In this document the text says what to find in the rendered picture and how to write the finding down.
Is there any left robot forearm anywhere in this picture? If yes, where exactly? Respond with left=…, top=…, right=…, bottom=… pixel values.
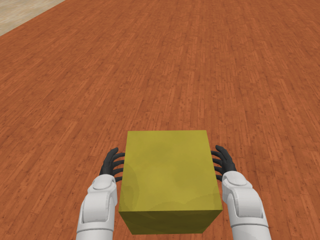
left=76, top=174, right=118, bottom=240

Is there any right robot forearm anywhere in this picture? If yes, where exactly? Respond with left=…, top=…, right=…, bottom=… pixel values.
left=222, top=171, right=272, bottom=240

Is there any robot left hand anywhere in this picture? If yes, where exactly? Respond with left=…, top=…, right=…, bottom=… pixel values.
left=99, top=147, right=125, bottom=182

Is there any robot right hand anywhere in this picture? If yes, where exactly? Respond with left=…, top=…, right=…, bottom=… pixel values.
left=211, top=145, right=237, bottom=182

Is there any carton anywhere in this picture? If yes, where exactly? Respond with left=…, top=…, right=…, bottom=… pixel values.
left=118, top=130, right=223, bottom=235

